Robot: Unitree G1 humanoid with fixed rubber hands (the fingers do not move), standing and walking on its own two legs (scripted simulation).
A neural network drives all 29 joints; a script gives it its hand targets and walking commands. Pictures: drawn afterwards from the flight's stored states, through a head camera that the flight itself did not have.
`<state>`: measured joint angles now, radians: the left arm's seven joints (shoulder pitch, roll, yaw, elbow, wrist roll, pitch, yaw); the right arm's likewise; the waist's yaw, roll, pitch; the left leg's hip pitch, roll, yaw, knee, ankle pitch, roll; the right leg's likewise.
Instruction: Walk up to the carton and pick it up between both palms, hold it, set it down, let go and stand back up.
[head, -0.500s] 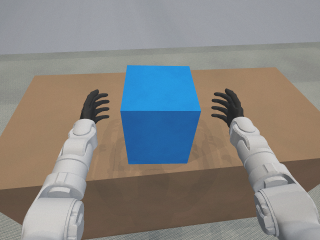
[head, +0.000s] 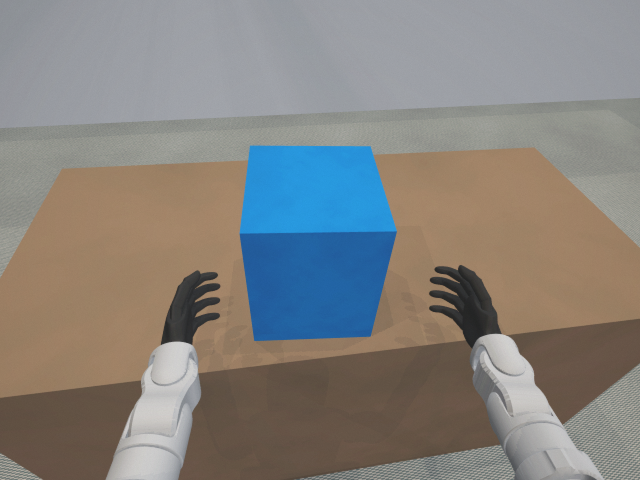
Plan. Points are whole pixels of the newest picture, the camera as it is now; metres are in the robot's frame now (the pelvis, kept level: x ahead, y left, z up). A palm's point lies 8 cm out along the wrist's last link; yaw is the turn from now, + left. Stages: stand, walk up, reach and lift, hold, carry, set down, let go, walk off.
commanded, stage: set down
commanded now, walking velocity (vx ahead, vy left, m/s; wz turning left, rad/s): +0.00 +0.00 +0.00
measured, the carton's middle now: (312, 244) +0.49 +0.03 +0.02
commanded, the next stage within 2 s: let go in 1.36 s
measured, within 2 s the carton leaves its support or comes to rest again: neither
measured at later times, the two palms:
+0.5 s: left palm (171, 392) +0.24 +0.20 -0.01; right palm (484, 388) +0.26 -0.20 +0.00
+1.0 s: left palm (150, 424) +0.21 +0.22 -0.04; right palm (487, 433) +0.21 -0.20 -0.03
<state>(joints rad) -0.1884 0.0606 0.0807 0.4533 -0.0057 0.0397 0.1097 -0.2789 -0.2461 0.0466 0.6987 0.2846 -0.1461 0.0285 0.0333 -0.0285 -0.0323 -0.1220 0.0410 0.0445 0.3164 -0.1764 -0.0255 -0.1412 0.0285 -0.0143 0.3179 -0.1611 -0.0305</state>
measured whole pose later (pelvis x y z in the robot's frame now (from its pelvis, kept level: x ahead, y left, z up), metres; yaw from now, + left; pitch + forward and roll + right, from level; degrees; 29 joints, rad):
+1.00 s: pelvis +0.02 +0.01 +0.00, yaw -1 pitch -4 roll +0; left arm 0.19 0.13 0.02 0.37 -0.01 0.03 0.07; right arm 0.18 -0.21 0.02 0.53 0.10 -0.20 0.05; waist 0.04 -0.01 0.02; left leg -0.02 0.03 0.06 0.30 -0.21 -0.01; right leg -0.05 0.03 0.02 0.30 -0.18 -0.01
